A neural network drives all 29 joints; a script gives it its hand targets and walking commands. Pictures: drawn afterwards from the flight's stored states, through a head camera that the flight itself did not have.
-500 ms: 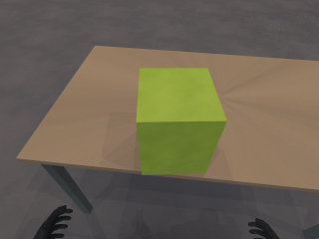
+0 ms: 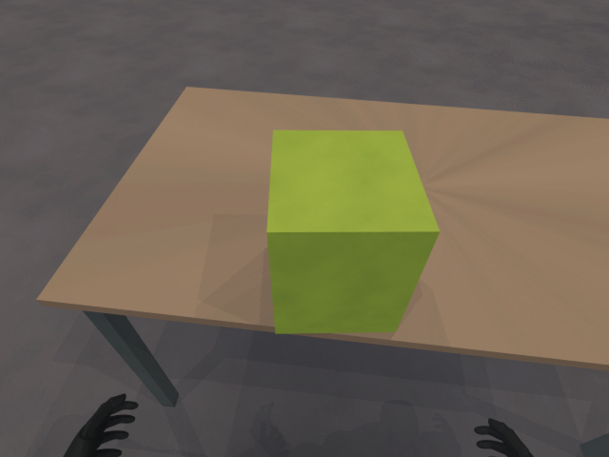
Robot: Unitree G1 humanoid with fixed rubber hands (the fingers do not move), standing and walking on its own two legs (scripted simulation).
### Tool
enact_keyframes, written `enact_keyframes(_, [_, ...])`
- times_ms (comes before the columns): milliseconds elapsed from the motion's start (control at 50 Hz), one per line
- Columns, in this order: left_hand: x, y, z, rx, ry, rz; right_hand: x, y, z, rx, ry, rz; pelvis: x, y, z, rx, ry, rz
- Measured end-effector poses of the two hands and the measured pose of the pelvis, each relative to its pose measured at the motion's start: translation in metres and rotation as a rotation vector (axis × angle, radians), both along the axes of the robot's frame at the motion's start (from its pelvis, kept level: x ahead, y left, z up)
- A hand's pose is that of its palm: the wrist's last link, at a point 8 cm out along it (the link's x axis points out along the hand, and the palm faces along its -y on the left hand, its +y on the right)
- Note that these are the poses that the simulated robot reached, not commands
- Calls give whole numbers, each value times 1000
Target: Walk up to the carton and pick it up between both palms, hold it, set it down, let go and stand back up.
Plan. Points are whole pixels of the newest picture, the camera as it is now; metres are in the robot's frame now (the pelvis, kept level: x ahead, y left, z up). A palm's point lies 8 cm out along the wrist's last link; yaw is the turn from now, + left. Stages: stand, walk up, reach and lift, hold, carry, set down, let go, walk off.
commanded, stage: walk up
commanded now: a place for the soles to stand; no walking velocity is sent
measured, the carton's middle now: (337, 235) +0.44 -0.04 +0.04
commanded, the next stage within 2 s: reach and lift in 0.90 s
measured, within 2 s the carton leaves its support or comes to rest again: neither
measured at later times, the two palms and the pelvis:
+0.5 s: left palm out of the picture +0.15 +0.29 -0.06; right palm out of the picture +0.13 -0.27 -0.08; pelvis +0.00 +0.01 +0.00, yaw +1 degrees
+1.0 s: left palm out of the picture +0.14 +0.29 -0.07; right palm out of the picture +0.14 -0.28 -0.07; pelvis +0.00 +0.00 +0.00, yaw -1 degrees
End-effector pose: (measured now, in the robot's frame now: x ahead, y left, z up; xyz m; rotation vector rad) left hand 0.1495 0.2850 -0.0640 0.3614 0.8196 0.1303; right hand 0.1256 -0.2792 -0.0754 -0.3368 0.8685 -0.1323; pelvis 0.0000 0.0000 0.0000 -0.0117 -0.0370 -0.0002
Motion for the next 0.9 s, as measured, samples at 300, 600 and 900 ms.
enact_keyframes(300, [-1,0,1,4,1,7,2,0,-2,3,8,7,2,-1,0,0,3,8])
enact_keyframes(600, [-11,9,-1,8,6,30,7,3,0,-10,12,30,1,1,0,-2,2,32])
enact_keyframes(900, [-16,11,1,14,6,36,10,3,0,-9,7,39,0,1,0,-2,0,39])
